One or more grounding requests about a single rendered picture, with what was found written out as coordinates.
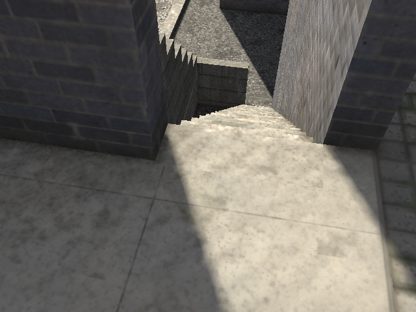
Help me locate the stairs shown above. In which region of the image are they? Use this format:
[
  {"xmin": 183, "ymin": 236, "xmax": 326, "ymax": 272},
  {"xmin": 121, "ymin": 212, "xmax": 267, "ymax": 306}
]
[{"xmin": 180, "ymin": 104, "xmax": 313, "ymax": 143}]

